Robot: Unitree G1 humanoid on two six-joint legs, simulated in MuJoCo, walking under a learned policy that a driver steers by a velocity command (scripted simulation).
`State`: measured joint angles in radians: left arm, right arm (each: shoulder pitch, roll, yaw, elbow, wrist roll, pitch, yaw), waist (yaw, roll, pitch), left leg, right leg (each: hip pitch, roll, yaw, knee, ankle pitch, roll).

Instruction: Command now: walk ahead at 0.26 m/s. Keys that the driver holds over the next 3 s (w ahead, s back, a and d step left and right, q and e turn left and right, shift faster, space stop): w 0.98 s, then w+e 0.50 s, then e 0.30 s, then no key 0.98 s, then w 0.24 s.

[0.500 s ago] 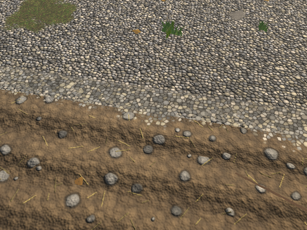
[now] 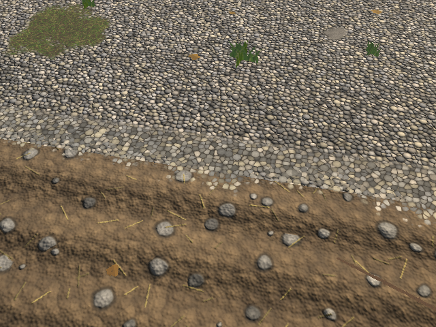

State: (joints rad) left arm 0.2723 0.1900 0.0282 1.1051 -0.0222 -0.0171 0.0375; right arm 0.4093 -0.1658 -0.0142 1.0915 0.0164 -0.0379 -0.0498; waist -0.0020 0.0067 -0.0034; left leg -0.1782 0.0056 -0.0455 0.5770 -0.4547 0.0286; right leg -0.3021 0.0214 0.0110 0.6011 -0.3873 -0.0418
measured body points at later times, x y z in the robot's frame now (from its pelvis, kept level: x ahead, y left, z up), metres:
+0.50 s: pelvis +0.20 -0.08 +0.00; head +0.21 -0.09 +0.45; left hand +0.26 +0.18 -0.13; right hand +0.24 -0.33 -0.14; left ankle +0.10 +0.08 -0.62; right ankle +0.22 -0.15 -0.73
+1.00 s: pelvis +0.49 -0.04 -0.01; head +0.53 -0.04 +0.44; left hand +0.43 +0.22 -0.15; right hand +0.69 -0.27 -0.11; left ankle +0.59 +0.04 -0.73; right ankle +0.27 -0.16 -0.65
